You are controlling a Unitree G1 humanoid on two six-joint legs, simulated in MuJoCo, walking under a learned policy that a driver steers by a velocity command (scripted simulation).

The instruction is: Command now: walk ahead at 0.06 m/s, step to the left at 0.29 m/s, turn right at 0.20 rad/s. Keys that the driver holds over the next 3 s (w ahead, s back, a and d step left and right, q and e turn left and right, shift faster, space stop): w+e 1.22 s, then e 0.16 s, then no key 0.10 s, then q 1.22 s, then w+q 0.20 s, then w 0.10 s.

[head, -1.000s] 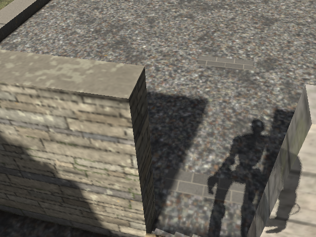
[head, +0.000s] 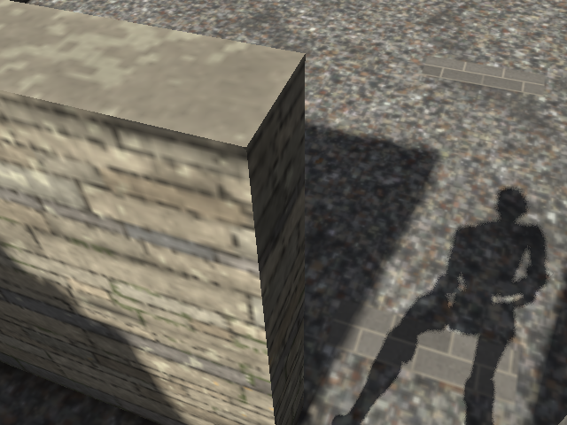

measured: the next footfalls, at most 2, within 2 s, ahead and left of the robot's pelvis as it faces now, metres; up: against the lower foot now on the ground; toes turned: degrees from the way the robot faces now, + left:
left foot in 0.06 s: +0.16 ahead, +0.15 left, -0.19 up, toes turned +4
right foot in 0.36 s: +0.14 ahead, -0.01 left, -0.19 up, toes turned -12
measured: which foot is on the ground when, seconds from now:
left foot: up 0.00-0.04, down 0.06-0.36, up 0.38-0.72, down 0.74-1.00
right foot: down 0.00-0.04, up 0.06-0.34, down 0.36-0.74, up 0.76-1.00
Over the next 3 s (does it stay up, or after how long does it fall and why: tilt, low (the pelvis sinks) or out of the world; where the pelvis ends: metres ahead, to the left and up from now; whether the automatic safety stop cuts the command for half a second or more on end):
stays up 0.11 -0.09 -0.11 its command is cut before an obstacle from the start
